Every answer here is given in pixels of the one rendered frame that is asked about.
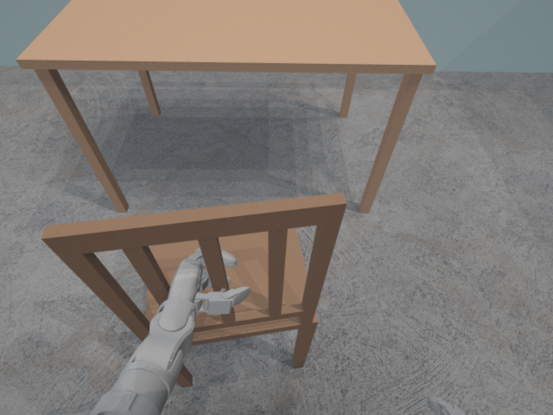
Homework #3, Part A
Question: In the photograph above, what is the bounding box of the robot left forearm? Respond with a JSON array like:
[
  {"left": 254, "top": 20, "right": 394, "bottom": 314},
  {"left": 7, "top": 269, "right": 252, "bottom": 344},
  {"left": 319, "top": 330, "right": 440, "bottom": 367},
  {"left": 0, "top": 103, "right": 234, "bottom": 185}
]
[{"left": 90, "top": 297, "right": 196, "bottom": 415}]

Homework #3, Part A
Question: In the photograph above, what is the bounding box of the right robot hand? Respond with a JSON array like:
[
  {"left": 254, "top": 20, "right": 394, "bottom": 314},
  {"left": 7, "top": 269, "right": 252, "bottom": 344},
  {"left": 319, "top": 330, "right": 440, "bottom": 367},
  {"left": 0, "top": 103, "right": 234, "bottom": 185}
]
[{"left": 428, "top": 396, "right": 465, "bottom": 415}]

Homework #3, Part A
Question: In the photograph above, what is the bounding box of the chair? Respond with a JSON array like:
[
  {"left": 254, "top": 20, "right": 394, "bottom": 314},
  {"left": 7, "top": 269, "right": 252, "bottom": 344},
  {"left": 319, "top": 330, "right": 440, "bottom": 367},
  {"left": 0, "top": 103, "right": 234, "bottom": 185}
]
[{"left": 41, "top": 193, "right": 347, "bottom": 388}]

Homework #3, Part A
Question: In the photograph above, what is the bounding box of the left robot hand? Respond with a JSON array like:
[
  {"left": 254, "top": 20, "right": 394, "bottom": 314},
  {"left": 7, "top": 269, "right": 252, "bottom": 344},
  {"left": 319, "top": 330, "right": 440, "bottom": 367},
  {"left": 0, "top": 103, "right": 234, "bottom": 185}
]
[{"left": 168, "top": 248, "right": 251, "bottom": 315}]

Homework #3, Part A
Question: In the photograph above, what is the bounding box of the table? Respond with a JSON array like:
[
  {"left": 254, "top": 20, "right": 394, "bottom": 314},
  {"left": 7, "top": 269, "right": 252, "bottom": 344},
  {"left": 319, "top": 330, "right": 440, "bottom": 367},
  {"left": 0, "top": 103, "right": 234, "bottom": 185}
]
[{"left": 16, "top": 0, "right": 436, "bottom": 214}]

